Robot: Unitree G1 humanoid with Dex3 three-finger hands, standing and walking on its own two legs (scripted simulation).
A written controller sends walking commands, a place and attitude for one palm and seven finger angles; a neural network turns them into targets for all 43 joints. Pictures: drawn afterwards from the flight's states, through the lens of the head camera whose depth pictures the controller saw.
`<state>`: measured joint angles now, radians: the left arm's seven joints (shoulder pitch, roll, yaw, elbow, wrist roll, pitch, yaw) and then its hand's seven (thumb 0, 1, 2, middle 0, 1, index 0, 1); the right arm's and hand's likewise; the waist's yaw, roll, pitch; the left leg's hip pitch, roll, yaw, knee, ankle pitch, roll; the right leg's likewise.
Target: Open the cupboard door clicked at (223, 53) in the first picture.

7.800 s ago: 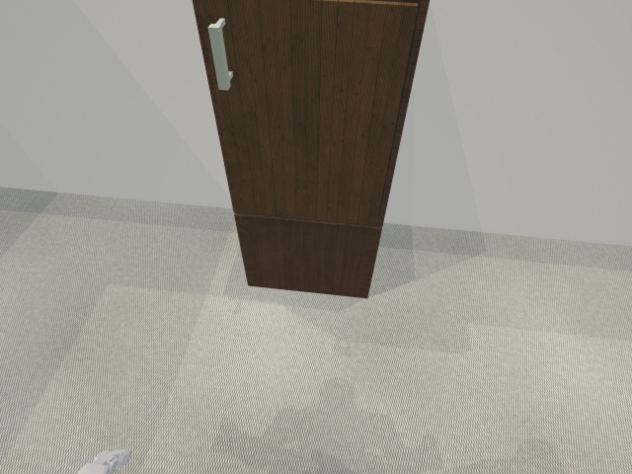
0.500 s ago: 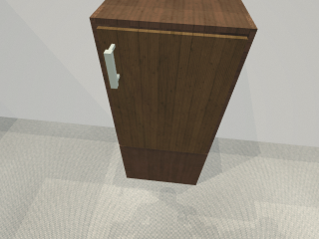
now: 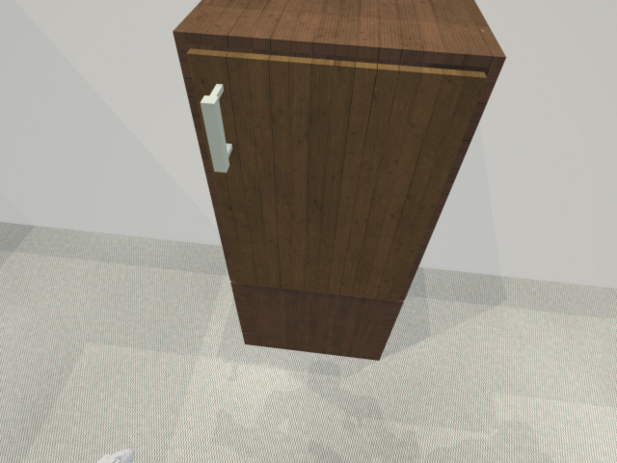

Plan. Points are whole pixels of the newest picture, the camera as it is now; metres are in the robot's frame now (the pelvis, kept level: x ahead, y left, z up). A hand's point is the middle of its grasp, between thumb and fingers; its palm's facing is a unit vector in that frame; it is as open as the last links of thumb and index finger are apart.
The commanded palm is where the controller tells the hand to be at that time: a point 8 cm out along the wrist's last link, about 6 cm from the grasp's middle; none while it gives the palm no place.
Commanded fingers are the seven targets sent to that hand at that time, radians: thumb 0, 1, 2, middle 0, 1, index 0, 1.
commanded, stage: raise the hand with hooked fingers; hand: left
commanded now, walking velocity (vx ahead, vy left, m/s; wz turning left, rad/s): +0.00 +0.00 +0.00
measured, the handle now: (219, 129) +0.56 +0.18 +0.14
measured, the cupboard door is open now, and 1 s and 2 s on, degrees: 0 0 0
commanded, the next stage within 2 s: none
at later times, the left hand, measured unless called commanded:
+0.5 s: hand (111, 409) +0.18 +0.25 +0.00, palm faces +0.06 -1.00 -0.06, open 9.4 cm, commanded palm +0.15 +0.29 +0.01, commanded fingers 0.00 0.22 0.61 -0.25 -0.74 -0.25 -0.74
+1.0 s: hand (100, 350) +0.22 +0.26 +0.06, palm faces -0.04 -1.00 -0.08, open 12.4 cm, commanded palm +0.19 +0.31 +0.08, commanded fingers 0.00 -0.36 0.36 -0.29 -1.11 -0.29 -1.11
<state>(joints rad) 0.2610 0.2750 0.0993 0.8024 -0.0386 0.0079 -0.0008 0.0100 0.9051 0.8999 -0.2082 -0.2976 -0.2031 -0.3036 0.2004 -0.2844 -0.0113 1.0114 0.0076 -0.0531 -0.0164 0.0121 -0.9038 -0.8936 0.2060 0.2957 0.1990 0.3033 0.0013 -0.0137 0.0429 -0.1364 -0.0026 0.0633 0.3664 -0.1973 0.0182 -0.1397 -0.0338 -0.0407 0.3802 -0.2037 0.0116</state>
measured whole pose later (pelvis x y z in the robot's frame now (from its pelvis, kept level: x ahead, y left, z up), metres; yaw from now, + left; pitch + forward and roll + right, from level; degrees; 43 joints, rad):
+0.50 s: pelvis -0.01 -0.02 -0.07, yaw +2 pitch +8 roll -2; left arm 0.30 0.33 0.41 0.16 -0.44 -0.46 -0.59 0.01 0.45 0.71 -0.24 -0.59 -0.23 -0.59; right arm 0.21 -0.28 -0.01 0.61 0.03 -0.31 -0.07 0.02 -0.90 -0.89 0.21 0.30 0.20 0.30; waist 0.05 0.00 -0.07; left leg -0.68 0.06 -0.04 1.03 -0.49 -0.02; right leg -0.62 0.00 -0.12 0.97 -0.49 -0.03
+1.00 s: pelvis -0.01 +0.01 -0.03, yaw +1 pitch +3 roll -2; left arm 0.19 0.40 0.36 0.09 -0.36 -0.15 -0.49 0.00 -0.13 0.46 -0.28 -0.96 -0.27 -0.97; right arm 0.28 -0.26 0.05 0.60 0.05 -0.29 -0.09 0.02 -0.90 -0.89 0.21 0.30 0.20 0.30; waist 0.01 0.03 -0.06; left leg -0.47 0.03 0.02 0.79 -0.39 0.03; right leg -0.42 -0.02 -0.07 0.72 -0.36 0.01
